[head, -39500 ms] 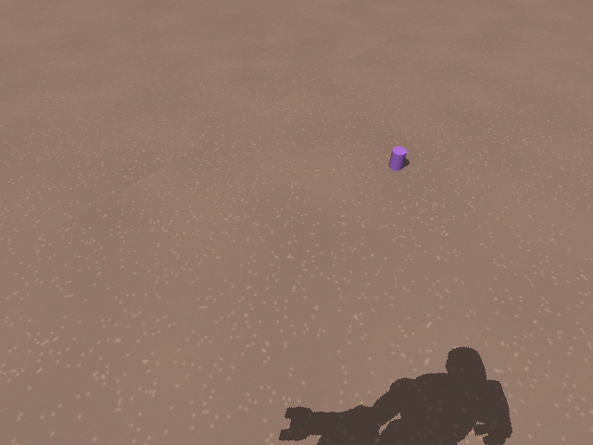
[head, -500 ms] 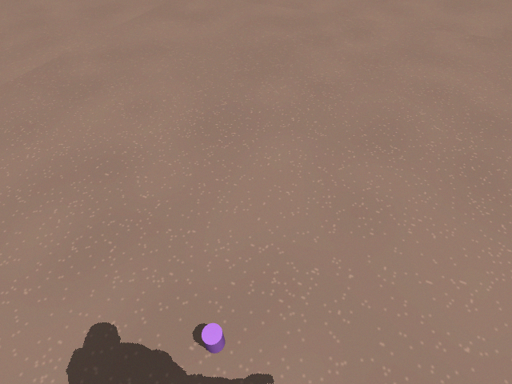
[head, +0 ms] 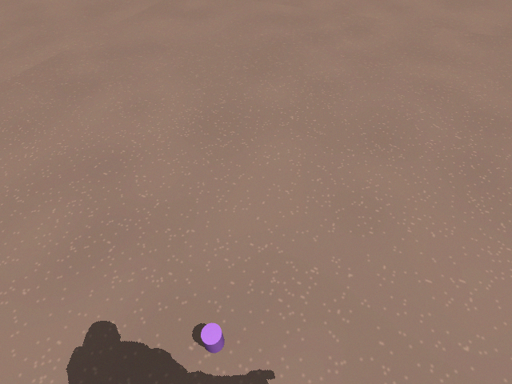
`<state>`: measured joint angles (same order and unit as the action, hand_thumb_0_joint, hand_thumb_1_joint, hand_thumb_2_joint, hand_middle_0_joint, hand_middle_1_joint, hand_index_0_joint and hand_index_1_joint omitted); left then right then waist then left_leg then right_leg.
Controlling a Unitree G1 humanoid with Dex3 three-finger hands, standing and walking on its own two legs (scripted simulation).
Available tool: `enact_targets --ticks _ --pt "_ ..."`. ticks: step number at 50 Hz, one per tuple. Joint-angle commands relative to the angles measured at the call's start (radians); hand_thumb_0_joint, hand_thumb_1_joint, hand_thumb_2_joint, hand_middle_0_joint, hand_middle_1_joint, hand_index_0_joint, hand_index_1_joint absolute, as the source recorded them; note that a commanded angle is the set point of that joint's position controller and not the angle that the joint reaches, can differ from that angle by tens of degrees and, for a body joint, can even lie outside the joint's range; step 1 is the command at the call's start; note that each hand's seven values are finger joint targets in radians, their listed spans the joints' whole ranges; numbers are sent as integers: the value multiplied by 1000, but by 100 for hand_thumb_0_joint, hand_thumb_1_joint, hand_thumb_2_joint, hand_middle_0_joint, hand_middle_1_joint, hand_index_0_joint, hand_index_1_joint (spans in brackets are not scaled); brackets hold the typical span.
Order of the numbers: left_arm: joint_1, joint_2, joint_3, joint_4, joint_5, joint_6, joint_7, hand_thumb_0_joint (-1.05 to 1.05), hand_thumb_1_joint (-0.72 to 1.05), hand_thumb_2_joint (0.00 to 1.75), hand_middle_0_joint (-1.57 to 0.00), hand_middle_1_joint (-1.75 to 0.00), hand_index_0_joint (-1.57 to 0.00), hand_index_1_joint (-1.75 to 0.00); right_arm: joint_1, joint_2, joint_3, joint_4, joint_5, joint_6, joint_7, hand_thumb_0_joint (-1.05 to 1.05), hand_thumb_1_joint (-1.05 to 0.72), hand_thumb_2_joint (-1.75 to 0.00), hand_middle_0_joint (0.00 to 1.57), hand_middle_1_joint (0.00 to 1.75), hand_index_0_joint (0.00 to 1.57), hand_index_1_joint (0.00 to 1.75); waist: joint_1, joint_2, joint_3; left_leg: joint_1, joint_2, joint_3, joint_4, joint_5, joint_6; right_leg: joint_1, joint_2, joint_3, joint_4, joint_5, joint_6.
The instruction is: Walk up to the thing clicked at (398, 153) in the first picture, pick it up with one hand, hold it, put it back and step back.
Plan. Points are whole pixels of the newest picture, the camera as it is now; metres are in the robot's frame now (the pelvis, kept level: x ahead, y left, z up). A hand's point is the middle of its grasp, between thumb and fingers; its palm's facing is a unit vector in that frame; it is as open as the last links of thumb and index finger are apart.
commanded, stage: stand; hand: left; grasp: from above
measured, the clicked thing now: (213, 338) +0.40 +0.20 -0.73
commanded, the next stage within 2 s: step back in 0.48 s
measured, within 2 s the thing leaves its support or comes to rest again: neither
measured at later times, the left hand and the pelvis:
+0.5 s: hand out of the picture +0.07 +0.25 -0.16, palm faces +0.01 -0.94 -0.34, open 7.4 cm; pelvis +0.00 +0.00 +0.00, yaw +0 degrees
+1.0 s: hand out of the picture +0.06 +0.30 -0.18, palm faces -0.05 -0.93 -0.36, open 7.4 cm; pelvis -0.08 +0.04 -0.02, yaw -1 degrees
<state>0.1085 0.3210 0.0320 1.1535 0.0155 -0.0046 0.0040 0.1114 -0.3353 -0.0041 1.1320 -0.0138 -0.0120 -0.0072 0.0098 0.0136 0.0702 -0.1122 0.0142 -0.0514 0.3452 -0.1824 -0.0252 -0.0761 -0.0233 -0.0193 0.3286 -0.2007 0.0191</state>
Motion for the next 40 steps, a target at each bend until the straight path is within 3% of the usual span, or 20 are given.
enact_targets --ticks 1,18,23,24,25,28,30,32,34,35,36,37,38,39,40 --pt "-32 209 33 -56 -2 -17 13 0 90 90 -20 -30 -20 -30 -36 -200 -38 -51 0 -16 -14 0 -90 -90 20 30 20 30 -4 -5 -79 7 104 -65 -52 159 40 1 -101 78 -43 131 -34" --pt "-32 220 31 -67 -4 -23 11 0 90 90 -20 -30 -20 -30 -29 -205 -37 -55 -1 -15 -9 0 -90 -90 20 30 20 30 -7 -5 -73 -9 101 -61 -56 126 40 0 -105 87 -52 123 -37" --pt "-33 219 31 -69 -5 -22 10 0 90 90 -20 -30 -20 -30 -27 -205 -33 -57 0 -19 -9 0 -90 -90 20 30 20 30 -6 -2 -87 2 103 -57 -51 168 43 10 -106 89 -44 174 -38" --pt "-46 299 68 -97 -25 -13 14 0 90 90 -20 -30 -20 -30 -61 -268 -59 -79 13 1 -2 0 -90 -90 20 30 20 30 -14 -21 18 -85 81 -66 45 311 64 -63 -96 96 47 341 -44" --pt "-31 289 71 -113 -29 -9 19 0 90 90 -20 -30 -20 -30 -41 -255 -59 -92 19 7 -2 0 -90 -90 20 30 20 30 -17 -19 -18 -82 86 -52 73 359 72 -50 -94 85 74 363 -54" --pt "-20 276 74 -147 -29 -2 22 0 90 90 -20 -30 -20 -30 -30 -253 -69 -119 26 20 1 0 -90 -90 20 30 20 30 -21 -18 -98 -72 79 -52 148 375 99 -41 -95 82 133 361 -89" --pt "-31 281 76 -179 -24 7 20 0 90 90 -20 -30 -20 -30 -26 -254 -77 -142 24 30 5 0 -90 -90 20 30 20 30 -24 -49 -133 -74 56 -38 205 271 106 -83 -124 127 131 294 -121" --pt "-51 304 82 -206 -17 12 20 0 90 90 -20 -30 -20 -30 -17 -241 -79 -158 21 41 7 0 -90 -90 20 30 20 30 -26 -91 -147 -85 6 -11 302 170 88 -122 -186 184 103 308 -168" --pt "-111 333 90 -252 -3 15 21 0 90 90 -20 -30 -20 -30 26 -225 -83 -172 16 55 14 0 -90 -90 20 30 20 30 -37 -200 -139 -103 -68 31 481 -155 69 -188 -304 269 51 321 -245" --pt "-125 341 93 -274 7 15 22 0 90 90 -20 -30 -20 -30 54 -228 -87 -179 12 61 19 0 -90 -90 20 30 20 30 -41 -227 -137 -102 -67 15 540 -291 72 -226 -333 287 57 317 -272" --pt "-141 342 92 -286 12 17 21 0 90 90 -20 -30 -20 -30 84 -228 -89 -181 11 61 23 0 -90 -90 20 30 20 30 -53 -231 -127 -92 -50 -3 528 -321 78 -264 -330 269 77 294 -267" --pt "-169 339 91 -300 11 21 20 0 90 90 -20 -30 -20 -30 112 -234 -94 -179 13 58 26 0 -90 -90 20 30 20 30 -70 -228 -117 -53 -40 -4 506 -288 82 -324 -312 240 108 259 -245" --pt "-187 326 85 -314 9 25 22 0 90 90 -20 -30 -20 -30 130 -237 -98 -181 15 53 28 0 -90 -90 20 30 20 30 -83 -213 -110 -52 -24 -2 418 -186 86 -312 -264 199 166 230 -200" --pt "-177 301 80 -320 5 30 24 0 90 90 -20 -30 -20 -30 137 -245 -100 -183 12 45 25 0 -90 -90 20 30 20 30 -83 -139 -105 -96 25 -33 240 44 95 -250 -175 139 285 163 -136" --pt "-150 244 69 -330 -9 38 27 0 90 90 -20 -30 -20 -30 98 -306 -114 -204 -4 35 19 0 -90 -90 20 30 20 30 -67 113 -81 -126 166 -256 59 338 116 -298 9 62 488 -18 -67"
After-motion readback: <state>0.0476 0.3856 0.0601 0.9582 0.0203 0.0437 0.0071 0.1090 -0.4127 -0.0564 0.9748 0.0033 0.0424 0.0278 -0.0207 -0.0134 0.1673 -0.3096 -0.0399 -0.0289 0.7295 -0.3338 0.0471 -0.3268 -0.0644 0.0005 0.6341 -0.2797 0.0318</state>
